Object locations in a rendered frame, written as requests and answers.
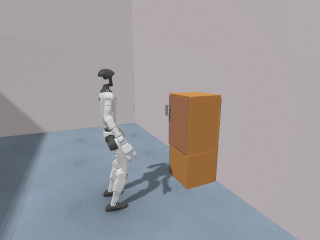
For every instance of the robot right thigh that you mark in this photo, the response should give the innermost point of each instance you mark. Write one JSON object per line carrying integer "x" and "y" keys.
{"x": 120, "y": 156}

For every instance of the left robot hand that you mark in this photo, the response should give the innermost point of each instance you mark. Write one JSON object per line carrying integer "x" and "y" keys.
{"x": 120, "y": 129}

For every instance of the right robot upper arm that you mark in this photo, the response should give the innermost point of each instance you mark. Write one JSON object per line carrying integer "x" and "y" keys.
{"x": 108, "y": 99}

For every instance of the handle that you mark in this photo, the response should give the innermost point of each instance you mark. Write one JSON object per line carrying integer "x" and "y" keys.
{"x": 166, "y": 110}

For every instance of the cupboard door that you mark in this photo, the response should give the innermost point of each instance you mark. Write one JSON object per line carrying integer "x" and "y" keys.
{"x": 178, "y": 122}

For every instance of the robot right forearm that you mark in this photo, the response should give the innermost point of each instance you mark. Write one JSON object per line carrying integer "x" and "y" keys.
{"x": 113, "y": 128}

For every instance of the right robot shin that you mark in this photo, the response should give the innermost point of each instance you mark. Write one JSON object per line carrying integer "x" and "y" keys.
{"x": 118, "y": 187}

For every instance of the right robot hand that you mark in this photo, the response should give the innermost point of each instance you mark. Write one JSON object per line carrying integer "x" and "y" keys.
{"x": 126, "y": 149}

